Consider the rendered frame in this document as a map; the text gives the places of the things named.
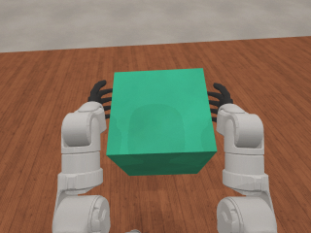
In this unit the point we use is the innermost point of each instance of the robot left upper arm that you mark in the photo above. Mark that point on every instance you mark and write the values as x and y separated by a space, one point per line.
82 214

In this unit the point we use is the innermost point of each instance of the robot right forearm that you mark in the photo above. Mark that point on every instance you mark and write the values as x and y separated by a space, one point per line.
244 149

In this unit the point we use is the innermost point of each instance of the robot left forearm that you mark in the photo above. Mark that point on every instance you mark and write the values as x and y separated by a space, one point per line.
80 148

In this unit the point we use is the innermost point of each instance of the carton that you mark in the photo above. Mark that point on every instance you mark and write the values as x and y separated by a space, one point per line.
160 122

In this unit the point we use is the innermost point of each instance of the robot right upper arm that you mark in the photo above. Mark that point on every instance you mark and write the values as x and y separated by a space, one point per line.
245 214

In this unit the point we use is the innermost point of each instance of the robot left hand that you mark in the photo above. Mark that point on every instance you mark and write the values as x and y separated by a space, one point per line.
95 96

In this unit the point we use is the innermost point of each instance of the robot right hand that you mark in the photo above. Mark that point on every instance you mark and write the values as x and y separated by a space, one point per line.
223 96

